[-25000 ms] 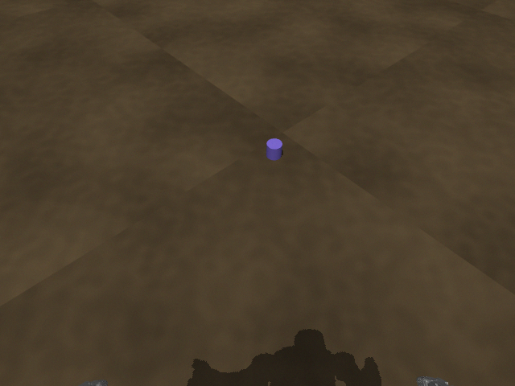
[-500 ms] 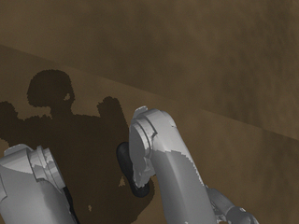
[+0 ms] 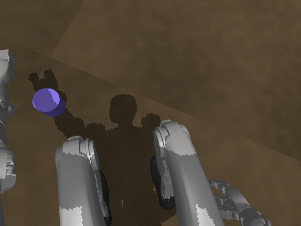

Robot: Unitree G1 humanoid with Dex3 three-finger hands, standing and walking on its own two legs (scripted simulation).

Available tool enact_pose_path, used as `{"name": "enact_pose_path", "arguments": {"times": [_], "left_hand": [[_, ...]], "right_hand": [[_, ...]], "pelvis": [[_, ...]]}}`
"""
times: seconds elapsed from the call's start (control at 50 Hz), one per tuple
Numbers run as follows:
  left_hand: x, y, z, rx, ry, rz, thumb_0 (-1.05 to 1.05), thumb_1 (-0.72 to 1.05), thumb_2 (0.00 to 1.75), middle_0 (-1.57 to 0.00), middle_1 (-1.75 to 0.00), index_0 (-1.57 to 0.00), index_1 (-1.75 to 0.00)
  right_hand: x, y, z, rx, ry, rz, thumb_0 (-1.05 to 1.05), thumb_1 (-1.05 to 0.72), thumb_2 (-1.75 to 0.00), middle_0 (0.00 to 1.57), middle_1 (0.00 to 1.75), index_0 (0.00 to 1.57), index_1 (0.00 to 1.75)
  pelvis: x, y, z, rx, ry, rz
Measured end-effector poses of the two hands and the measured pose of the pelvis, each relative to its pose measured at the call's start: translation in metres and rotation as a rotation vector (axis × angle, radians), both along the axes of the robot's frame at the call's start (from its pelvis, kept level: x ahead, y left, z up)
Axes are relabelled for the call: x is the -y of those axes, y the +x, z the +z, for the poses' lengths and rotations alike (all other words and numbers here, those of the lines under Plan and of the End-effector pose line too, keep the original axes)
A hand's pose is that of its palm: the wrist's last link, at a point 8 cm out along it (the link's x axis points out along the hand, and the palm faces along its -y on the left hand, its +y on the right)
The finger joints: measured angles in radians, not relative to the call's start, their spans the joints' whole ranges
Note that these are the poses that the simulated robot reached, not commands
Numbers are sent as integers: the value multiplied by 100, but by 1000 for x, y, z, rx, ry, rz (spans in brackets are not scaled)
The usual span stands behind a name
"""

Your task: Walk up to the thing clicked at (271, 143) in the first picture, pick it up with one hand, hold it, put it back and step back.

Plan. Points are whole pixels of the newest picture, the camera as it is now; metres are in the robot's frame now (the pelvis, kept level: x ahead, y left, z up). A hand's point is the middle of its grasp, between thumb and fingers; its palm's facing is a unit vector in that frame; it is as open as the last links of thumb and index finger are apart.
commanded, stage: withdraw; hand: left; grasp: from above
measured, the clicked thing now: (50, 103) +0.48 +0.28 -0.32
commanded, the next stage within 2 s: home in 0.38 s
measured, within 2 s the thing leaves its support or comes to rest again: neither
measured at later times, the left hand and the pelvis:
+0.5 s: hand (27, 92) +0.48 +0.30 -0.19, palm faces -0.36 -0.03 -0.93, open 14.0 cm; pelvis -0.01 +0.00 -0.04, yaw +0 degrees
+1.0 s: hand out of the picture +0.37 +0.28 -0.01, palm faces -0.30 -0.58 -0.76, open 8.7 cm; pelvis +0.01 +0.00 +0.10, yaw +3 degrees
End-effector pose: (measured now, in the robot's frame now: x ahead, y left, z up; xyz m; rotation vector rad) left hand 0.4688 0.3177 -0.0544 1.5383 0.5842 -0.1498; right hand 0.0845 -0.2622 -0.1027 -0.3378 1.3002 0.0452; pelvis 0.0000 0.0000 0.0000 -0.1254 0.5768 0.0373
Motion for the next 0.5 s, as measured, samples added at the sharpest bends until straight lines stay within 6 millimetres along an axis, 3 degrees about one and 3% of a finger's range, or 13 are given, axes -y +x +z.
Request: {"name": "enact_pose_path", "arguments": {"times": [0.1, 0.22, 0.38, 0.5], "left_hand": [[14, -11, 2, -83, -91, -62, 0, -53, 103, -9, -101, -8, -103], [23, -11, -22, -50, -124, -186, 0, -53, 103, -9, -102, -8, -103], [23, 0, -69, 23, -85, -208, 0, -52, 103, -9, -102, -8, -103], [17, 14, -77, 98, -39, -140, 0, -51, 101, -10, -100, -10, -101]], "right_hand": [[10, 0, 19, 11, -70, 20, 1, -91, -90, 21, 30, 20, 30], [24, -18, 26, -36, -177, 29, 1, -90, -90, 20, 30, 20, 30], [17, -47, 6, -125, -207, 3, 1, -90, -90, 20, 30, 20, 30], [-1, -66, -12, -172, -147, -39, 1, -90, -90, 21, 30, 20, 30]], "pelvis": [[3, -9, 12, 17, 10, 10], [4, -14, 0, 26, 2, 10], [0, -13, -28, 29, -17, 8], [-2, -8, -37, 4, -14, 7]]}}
